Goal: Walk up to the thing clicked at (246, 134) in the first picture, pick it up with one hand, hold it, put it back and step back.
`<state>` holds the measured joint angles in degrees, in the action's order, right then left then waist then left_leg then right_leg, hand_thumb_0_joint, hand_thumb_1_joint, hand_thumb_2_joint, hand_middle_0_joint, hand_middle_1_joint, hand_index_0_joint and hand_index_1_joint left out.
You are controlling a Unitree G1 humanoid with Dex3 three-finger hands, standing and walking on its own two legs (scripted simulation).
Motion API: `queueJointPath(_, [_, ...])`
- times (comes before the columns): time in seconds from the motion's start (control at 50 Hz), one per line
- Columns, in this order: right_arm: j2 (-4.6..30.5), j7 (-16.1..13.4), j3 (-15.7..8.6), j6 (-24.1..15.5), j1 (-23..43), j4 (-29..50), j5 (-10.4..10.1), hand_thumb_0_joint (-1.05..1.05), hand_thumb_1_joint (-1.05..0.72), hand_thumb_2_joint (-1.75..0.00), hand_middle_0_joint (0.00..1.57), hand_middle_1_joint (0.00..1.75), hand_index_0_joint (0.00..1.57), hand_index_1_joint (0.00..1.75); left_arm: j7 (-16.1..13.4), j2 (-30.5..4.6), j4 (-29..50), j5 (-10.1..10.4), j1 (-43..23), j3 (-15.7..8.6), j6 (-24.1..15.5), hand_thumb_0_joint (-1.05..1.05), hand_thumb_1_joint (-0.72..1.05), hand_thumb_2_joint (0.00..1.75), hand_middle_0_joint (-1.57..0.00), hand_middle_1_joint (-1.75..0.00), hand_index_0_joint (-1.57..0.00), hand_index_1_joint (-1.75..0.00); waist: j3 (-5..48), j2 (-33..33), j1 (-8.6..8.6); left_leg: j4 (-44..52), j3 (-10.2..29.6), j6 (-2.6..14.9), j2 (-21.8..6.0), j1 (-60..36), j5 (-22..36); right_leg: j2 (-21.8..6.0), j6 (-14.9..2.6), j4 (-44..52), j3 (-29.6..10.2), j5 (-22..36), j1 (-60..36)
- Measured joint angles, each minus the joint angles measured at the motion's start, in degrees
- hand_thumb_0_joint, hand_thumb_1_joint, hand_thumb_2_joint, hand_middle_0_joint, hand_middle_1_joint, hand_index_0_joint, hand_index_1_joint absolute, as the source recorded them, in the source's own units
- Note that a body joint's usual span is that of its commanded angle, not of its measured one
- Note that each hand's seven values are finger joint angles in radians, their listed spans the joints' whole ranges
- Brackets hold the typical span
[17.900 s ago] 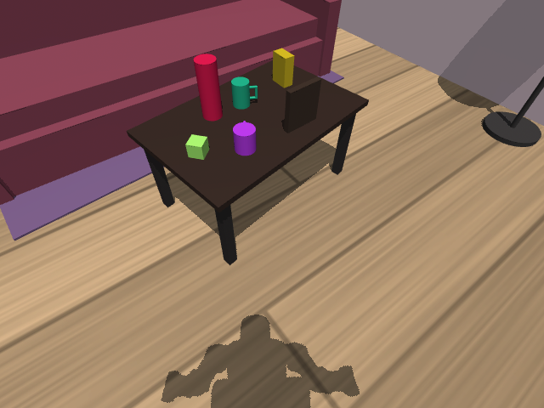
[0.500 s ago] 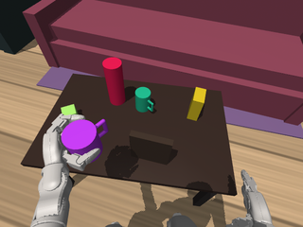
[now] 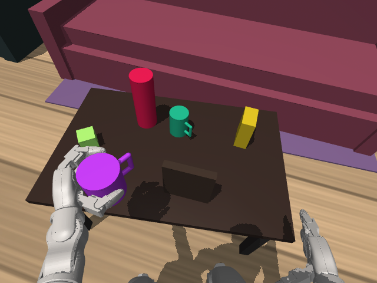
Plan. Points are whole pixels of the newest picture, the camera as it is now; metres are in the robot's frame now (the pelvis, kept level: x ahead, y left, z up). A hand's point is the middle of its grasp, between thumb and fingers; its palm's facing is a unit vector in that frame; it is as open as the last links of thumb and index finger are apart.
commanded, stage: hold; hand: left
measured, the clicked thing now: (110, 175) +0.34 +0.15 +0.02
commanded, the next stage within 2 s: crouch in 0.68 s
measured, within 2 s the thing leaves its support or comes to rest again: neither
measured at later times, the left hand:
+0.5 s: hand (101, 174) +0.33 +0.17 +0.03, palm faces +0.23 -0.97 -0.01, open 11.3 cm
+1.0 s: hand (104, 169) +0.35 +0.17 +0.03, palm faces +0.21 -0.98 +0.02, open 11.3 cm
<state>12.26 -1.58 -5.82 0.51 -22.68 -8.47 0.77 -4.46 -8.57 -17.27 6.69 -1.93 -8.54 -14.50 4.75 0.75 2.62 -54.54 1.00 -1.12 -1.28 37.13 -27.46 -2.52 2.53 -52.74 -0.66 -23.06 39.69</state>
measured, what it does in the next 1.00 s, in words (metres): stands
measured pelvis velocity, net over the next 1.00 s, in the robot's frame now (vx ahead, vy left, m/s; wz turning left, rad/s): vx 0.00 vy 0.00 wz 0.00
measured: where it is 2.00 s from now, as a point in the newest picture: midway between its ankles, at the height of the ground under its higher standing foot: outside the picture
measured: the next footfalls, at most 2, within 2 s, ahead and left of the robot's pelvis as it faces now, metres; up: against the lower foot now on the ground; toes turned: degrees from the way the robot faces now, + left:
none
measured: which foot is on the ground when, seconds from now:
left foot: down 0.00-1.00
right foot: down 0.00-1.00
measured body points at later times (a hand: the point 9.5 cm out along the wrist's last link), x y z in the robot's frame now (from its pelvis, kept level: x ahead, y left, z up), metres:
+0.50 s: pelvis +0.01 +0.00 +0.00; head +0.06 +0.01 +0.45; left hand +0.32 +0.22 +0.04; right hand +0.16 -0.27 -0.03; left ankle +0.00 +0.13 -0.69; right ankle +0.03 -0.15 -0.69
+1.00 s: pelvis +0.00 +0.00 +0.00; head +0.06 +0.01 +0.45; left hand +0.33 +0.22 +0.03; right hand +0.16 -0.26 -0.03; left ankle +0.00 +0.13 -0.69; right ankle +0.03 -0.15 -0.69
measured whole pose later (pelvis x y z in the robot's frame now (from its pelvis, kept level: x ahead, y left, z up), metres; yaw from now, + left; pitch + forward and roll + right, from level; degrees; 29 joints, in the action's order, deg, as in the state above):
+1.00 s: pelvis +0.00 +0.00 +0.00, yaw +0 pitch +11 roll +0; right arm 11.5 -1.3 -5.0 1.3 -23.2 -7.4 0.5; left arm -3.7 -8.3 -24.9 7.3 -8.4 -10.9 -16.6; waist 5.1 1.4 3.2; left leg -54.6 0.7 -1.4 -1.4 38.0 -27.6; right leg -2.3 2.3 -53.5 -1.0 -23.4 41.1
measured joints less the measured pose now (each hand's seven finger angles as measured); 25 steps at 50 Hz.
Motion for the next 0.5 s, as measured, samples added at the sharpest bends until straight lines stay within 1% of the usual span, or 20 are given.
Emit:
queueJointPath(0.1, [0.1,-0.1,-0.1,-0.4,0.1,0.0,-0.1,-0.01,0.54,-0.06,0.05,0.05,0.06,0.05,-0.2,0.1,0.2,0.5,-1.0,0.0,0.1,-0.01,-0.61,1.15,-0.60,-1.04,-0.66,-1.07,0.2,-0.3,0.04,0.2,-0.1,0.04,0.1,-0.1,0.0,-0.1,0.04,0.1,-0.1,0.0,-0.1])
queueJointPath(0.18, [0.1,-0.1,-0.1,-0.3,-0.4,-0.1,-0.2,-0.01,0.55,-0.06,0.05,0.05,0.06,0.05,-0.3,0.5,-0.9,0.8,-2.2,-0.5,-0.2,-0.01,-0.61,1.15,-0.60,-1.04,-0.66,-1.07,0.5,-0.2,0.09,0.3,-0.2,0.06,0.1,-0.2,0.1,-0.1,0.05,0.1,-0.2,0.0,-0.1])
queueJointPath(0.32, [-0.2,0.1,-0.2,0.4,-0.8,-0.4,-0.2,-0.01,0.55,-0.06,0.05,0.05,0.06,0.05,-0.3,0.5,-0.4,0.0,-1.9,-0.3,0.3,-0.01,-0.61,1.15,-0.60,-1.04,-0.66,-1.07,0.2,-0.1,0.17,0.7,-0.4,-0.03,-0.1,-0.5,0.0,0.1,-0.04,0.3,-0.4,0.0,-0.1])
queueJointPath(0.44, [0.0,-0.1,-0.5,0.7,-0.3,-0.4,-0.2,-0.01,0.55,-0.06,0.05,0.05,0.06,0.05,-0.4,0.9,-0.6,0.5,-1.0,-0.7,0.2,-0.01,-0.61,1.15,-0.60,-1.04,-0.66,-1.07,0.4,-0.2,0.06,0.7,-0.4,-0.12,-0.2,-0.5,-0.1,0.2,-0.11,0.3,-0.3,-0.2,-0.1])
queueJointPath(0.5, [-0.1,-0.1,-0.4,0.8,-0.1,-0.4,-0.1,-0.01,0.55,-0.06,0.05,0.05,0.06,0.05,-0.4,0.9,-1.0,0.3,-0.8,-0.8,0.0,-0.01,-0.61,1.15,-0.60,-1.04,-0.66,-1.07,0.6,0.0,-0.07,0.6,-0.2,-0.20,-0.2,-0.4,-0.2,0.2,-0.18,0.1,-0.1,-0.4,0.0])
